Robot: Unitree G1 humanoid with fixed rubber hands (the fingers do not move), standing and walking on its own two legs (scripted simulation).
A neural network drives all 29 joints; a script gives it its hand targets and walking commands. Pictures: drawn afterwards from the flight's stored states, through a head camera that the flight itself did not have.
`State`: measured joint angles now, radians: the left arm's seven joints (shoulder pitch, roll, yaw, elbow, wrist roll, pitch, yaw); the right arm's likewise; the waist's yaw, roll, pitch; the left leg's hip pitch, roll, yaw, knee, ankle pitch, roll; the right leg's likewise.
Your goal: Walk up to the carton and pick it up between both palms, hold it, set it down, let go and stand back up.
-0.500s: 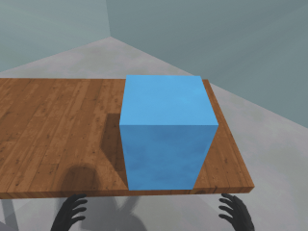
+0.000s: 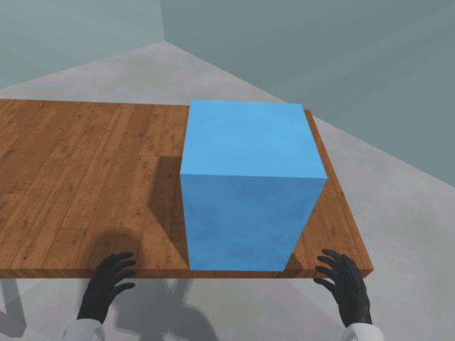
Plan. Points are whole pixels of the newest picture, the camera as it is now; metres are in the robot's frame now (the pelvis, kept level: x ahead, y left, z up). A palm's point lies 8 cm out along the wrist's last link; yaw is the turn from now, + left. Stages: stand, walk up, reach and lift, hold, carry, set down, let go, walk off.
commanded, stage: reach and lift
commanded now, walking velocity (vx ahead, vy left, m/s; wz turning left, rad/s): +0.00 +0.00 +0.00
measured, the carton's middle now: (241, 193) +0.38 +0.02 +0.06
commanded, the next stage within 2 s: none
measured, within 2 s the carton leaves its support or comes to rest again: neither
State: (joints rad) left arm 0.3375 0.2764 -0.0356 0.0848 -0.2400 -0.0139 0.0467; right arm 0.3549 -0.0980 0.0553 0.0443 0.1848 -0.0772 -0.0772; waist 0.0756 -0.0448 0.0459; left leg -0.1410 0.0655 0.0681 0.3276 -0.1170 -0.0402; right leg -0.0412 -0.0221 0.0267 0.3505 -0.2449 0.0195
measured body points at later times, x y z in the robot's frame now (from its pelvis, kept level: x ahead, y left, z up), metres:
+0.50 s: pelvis +0.00 -0.01 +0.00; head +0.02 +0.00 +0.45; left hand +0.26 +0.24 +0.08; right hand +0.29 -0.18 +0.09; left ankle +0.04 +0.14 -0.75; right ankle -0.03 -0.13 -0.75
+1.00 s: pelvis -0.02 +0.00 +0.00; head +0.00 +0.01 +0.45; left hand +0.32 +0.24 +0.15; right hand +0.34 -0.17 +0.15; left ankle +0.04 +0.14 -0.75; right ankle -0.03 -0.13 -0.75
